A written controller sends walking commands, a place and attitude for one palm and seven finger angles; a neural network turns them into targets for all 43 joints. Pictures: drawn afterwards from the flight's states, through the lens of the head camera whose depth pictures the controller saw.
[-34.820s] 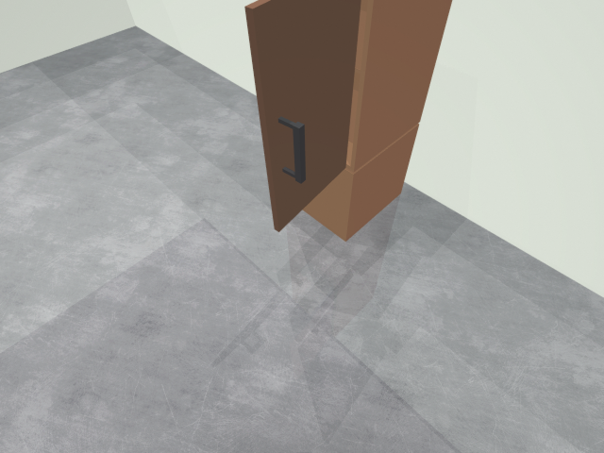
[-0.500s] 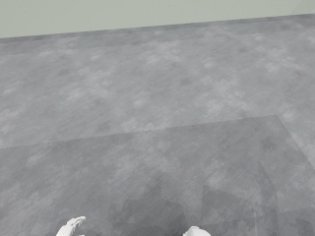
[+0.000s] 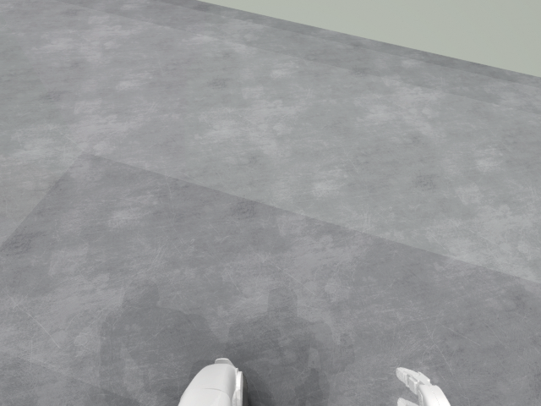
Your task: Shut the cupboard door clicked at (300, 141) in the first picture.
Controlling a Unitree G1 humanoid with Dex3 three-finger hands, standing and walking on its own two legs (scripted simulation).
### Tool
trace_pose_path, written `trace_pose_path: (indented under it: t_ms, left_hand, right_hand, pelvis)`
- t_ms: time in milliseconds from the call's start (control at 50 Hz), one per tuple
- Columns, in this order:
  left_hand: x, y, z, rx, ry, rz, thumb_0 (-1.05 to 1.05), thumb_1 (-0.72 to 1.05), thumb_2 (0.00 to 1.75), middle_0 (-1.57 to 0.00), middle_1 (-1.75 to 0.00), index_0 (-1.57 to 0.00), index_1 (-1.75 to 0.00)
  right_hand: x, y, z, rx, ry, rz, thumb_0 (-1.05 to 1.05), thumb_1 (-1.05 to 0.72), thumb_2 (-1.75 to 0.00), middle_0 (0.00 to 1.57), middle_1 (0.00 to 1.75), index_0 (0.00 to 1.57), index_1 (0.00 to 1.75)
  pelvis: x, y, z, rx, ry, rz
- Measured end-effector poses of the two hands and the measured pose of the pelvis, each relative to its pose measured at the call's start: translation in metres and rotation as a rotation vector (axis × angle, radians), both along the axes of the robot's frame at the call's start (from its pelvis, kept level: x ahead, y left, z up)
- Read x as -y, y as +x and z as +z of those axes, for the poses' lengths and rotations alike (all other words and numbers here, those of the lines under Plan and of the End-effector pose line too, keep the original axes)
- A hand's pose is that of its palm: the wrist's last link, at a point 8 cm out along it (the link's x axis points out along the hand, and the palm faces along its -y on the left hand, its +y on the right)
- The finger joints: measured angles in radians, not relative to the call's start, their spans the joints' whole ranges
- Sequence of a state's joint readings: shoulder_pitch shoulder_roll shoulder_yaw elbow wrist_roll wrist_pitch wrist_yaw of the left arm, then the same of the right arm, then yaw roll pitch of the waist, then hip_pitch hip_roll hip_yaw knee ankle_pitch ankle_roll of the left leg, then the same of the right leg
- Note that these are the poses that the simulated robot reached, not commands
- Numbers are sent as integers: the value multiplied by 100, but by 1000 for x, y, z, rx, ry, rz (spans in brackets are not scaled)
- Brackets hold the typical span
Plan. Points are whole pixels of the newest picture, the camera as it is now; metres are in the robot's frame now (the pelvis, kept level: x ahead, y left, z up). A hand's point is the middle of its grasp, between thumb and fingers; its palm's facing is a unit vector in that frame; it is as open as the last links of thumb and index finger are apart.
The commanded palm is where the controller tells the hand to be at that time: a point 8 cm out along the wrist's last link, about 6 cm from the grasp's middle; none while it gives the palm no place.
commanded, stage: walk to a spot facing it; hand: left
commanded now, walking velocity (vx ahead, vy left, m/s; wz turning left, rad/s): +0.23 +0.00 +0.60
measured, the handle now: out of the picture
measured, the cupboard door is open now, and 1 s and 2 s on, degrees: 69 69 69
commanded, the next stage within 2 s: turn to face it in 0.04 s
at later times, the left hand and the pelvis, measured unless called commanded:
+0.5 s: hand (143, 327) +0.24 +0.25 -0.16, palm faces +0.06 -0.99 -0.15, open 7.3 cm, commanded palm none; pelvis +0.16 +0.06 +0.02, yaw +0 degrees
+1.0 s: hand (175, 264) +0.36 +0.22 -0.16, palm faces -0.28 -0.93 -0.24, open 7.3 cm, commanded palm none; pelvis +0.24 +0.04 +0.01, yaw -18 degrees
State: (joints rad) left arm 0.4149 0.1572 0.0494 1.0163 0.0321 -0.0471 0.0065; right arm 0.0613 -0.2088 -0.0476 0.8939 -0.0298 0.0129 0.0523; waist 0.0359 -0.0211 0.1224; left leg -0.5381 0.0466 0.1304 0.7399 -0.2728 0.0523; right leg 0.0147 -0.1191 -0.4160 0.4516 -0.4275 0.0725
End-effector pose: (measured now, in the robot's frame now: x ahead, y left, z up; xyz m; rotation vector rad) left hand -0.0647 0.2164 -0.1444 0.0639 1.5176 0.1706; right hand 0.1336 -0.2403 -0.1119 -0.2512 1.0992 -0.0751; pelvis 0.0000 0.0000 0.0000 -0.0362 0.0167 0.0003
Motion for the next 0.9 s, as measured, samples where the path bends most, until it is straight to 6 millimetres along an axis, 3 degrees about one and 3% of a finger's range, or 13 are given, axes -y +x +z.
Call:
trace_pose_path:
  t_ms: [60, 100, 240, 320, 400, 600, 780, 840, 900]
  left_hand:
    - [-19, 17, -15, -41, -12, 34, 1, 91, 89, -20, -30, -21, -30]
    - [-36, 44, -18, -22, 0, 39, 1, 91, 89, -20, -30, -21, -30]
    - [-87, 191, 8, 278, 81, 25, 1, 91, 89, -20, -30, -20, -30]
    - [-96, 246, 20, 354, 89, 11, 1, 91, 89, -19, -30, -20, -30]
    - [-93, 274, 19, 341, 65, -6, 0, 91, 89, -19, -30, -20, -30]
    - [-63, 311, 1, 194, -22, -122, 1, 91, 89, -20, -30, -20, -30]
    - [-35, 392, 1, 263, -21, -274, 1, 91, 89, -20, -30, -20, -30]
    - [-32, 415, 4, 326, 11, -303, 1, 91, 89, -20, -30, -20, -30]
    - [-36, 421, 11, 320, 43, -335, 1, 91, 89, -20, -30, -20, -30]
  right_hand:
    - [-20, 50, -7, 72, -17, 50, 0, -91, -90, 20, 29, 20, 30]
    - [-30, 65, -7, 79, -27, 60, 0, -91, -90, 20, 29, 20, 30]
    - [-54, 66, 8, -45, -62, 45, 0, -91, -90, 20, 29, 20, 30]
    - [-64, 59, 13, -96, -62, -15, 0, -92, -90, 20, 29, 21, 30]
    - [-70, 52, 12, -143, -53, -74, 0, -92, -90, 20, 29, 21, 30]
    - [-79, 33, -3, -244, -27, -231, 0, -91, -90, 20, 29, 21, 30]
    - [-62, 12, -15, -322, -6, -391, 0, -91, -90, 20, 29, 21, 30]
    - [-48, 16, -20, -320, 6, -431, 0, -91, -90, 20, 29, 21, 30]
    - [-33, 39, -17, -264, -5, -455, 0, -91, -90, 20, 29, 20, 30]
  pelvis:
    - [-19, 30, -16, 0, -2, 33]
    - [-28, 43, -16, 5, -4, 53]
    - [-49, 87, 10, 1, -17, 96]
    - [-57, 113, 19, 10, -24, 91]
    - [-61, 137, 20, 17, -23, 61]
    - [-62, 179, 12, 9, -19, -59]
    - [-47, 208, 4, 5, -31, -179]
    - [-37, 218, -1, 14, -13, -220]
    - [-36, 224, 2, 20, -6, -264]
